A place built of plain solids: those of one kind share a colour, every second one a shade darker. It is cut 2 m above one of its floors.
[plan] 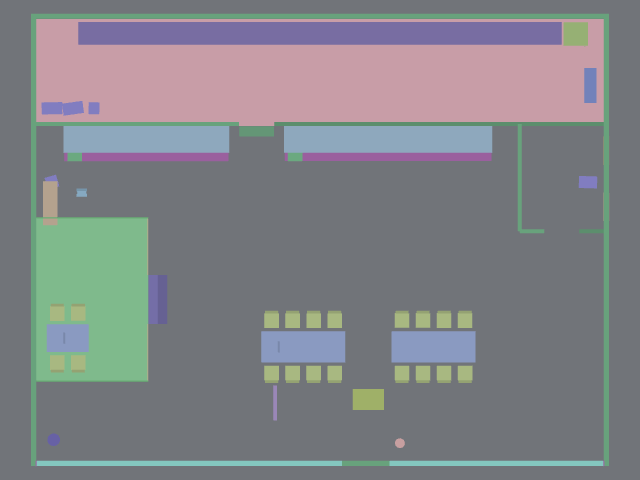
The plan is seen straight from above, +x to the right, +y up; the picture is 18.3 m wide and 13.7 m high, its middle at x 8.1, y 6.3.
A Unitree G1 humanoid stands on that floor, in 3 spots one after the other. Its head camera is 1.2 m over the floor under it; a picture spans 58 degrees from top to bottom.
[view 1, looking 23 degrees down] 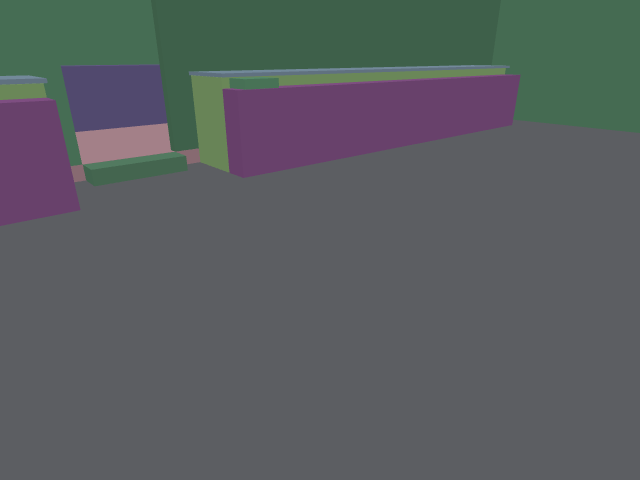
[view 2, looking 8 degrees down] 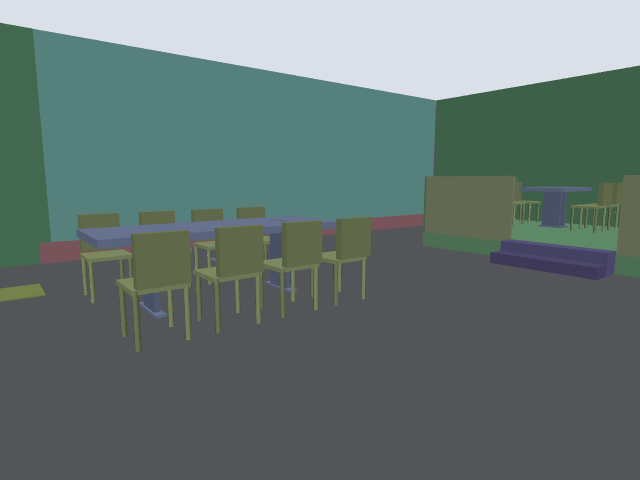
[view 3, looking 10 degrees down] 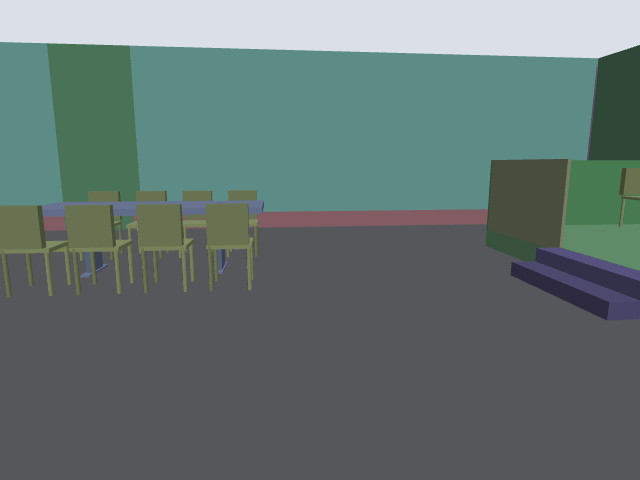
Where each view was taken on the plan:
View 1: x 4.74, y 4.60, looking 49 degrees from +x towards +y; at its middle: ground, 3.07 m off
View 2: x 9.48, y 7.25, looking -128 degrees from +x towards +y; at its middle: side_chair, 3.81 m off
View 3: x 6.29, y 8.25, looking -96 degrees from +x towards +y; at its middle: ground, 6.91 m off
